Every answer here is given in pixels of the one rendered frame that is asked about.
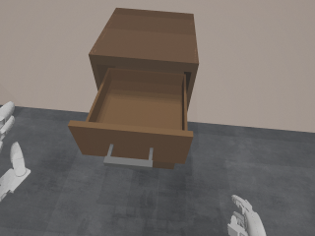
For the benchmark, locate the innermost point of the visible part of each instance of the robot left hand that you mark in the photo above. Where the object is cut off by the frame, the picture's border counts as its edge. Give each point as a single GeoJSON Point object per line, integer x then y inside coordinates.
{"type": "Point", "coordinates": [13, 178]}

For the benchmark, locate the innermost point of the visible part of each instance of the handle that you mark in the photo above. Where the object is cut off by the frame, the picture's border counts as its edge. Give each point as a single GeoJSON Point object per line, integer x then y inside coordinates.
{"type": "Point", "coordinates": [125, 162]}

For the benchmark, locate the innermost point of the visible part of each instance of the robot right hand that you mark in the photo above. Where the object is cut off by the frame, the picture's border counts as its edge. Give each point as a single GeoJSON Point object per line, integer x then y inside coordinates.
{"type": "Point", "coordinates": [249, 225]}

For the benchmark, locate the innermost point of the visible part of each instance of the drawer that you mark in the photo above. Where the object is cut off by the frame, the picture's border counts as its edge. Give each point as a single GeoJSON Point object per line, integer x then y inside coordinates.
{"type": "Point", "coordinates": [136, 110]}

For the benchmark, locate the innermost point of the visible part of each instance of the cabinet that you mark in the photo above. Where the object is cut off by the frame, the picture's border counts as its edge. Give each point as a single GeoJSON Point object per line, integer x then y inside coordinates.
{"type": "Point", "coordinates": [148, 40]}

